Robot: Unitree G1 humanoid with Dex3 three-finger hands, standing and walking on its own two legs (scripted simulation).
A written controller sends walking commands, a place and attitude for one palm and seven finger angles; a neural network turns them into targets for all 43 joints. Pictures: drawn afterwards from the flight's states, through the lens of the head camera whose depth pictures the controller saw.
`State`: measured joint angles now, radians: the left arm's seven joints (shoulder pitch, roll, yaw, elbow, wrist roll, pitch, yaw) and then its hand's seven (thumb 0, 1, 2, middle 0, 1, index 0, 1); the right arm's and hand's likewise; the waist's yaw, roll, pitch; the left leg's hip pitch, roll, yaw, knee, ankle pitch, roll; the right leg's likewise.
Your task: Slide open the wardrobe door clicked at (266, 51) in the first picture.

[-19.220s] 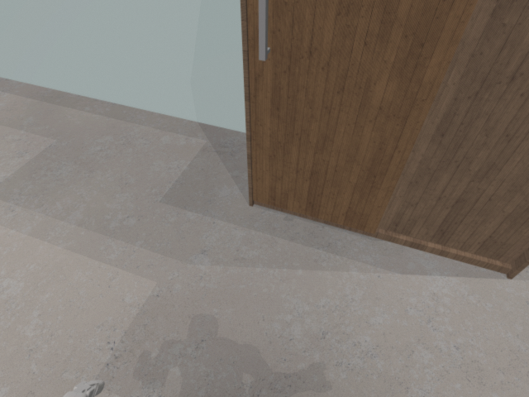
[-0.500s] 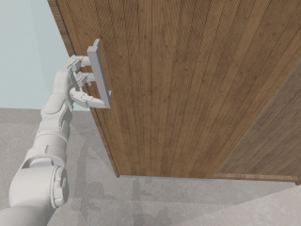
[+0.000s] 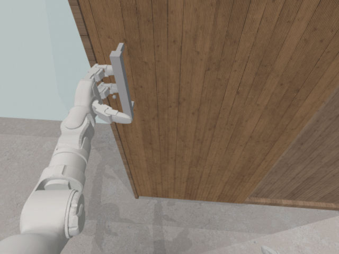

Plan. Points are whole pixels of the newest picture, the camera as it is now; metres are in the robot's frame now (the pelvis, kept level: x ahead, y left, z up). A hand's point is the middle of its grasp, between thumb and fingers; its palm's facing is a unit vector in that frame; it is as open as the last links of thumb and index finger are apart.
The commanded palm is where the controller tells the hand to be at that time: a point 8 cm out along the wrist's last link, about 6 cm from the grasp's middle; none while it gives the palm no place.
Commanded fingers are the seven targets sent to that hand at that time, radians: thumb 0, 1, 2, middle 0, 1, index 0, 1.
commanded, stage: slide the fingers in behind the handle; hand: left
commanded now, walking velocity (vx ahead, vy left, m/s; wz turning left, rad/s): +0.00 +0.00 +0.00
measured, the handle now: (125, 85) +0.49 +0.12 +0.14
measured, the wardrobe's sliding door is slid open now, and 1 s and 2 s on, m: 0.00 0.00 0.00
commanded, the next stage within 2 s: move the hooked fingers beside the handle in 0.30 s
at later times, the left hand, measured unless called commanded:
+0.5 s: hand (118, 95) +0.45 +0.13 +0.14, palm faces -0.03 -1.00 -0.01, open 13.7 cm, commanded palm +0.43 +0.16 +0.14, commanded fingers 0.00 -0.50 0.30 -0.30 -1.20 -0.30 -1.20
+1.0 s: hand (121, 96) +0.45 +0.12 +0.14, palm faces -0.06 -1.00 -0.01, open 13.8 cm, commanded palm +0.42 +0.18 +0.14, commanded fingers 0.00 -0.50 0.30 -0.30 -1.20 -0.30 -1.20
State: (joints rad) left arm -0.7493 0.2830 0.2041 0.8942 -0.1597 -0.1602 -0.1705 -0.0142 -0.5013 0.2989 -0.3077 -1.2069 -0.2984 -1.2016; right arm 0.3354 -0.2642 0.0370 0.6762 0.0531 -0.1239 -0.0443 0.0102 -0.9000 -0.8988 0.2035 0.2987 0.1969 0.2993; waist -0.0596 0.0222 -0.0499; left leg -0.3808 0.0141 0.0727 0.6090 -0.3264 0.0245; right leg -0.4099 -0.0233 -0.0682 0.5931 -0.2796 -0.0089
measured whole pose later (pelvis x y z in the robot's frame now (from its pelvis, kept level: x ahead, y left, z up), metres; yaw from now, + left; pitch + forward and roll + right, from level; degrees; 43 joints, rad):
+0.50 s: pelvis +0.00 -0.01 +0.00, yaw +1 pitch +6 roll +0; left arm -0.81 0.27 0.17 0.96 -0.16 -0.18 -0.13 -0.01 -0.50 0.30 -0.35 -1.25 -0.33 -1.26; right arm 0.33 -0.26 0.04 0.71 0.05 -0.13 -0.04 0.01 -0.90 -0.90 0.20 0.30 0.20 0.30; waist -0.05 0.02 -0.05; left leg -0.41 0.01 0.05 0.62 -0.32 0.01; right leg -0.43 -0.02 -0.09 0.61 -0.29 -0.02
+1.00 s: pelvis +0.00 -0.01 +0.00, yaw -1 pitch +6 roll +0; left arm -0.74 0.28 0.23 0.90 -0.14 -0.18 -0.16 -0.01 -0.50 0.30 -0.33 -1.22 -0.32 -1.22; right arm 0.33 -0.26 0.04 0.67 0.05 -0.11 -0.04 0.01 -0.90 -0.90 0.20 0.30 0.20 0.30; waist -0.07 0.03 -0.05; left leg -0.37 0.03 0.08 0.59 -0.32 0.01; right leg -0.41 -0.01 -0.06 0.59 -0.28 -0.02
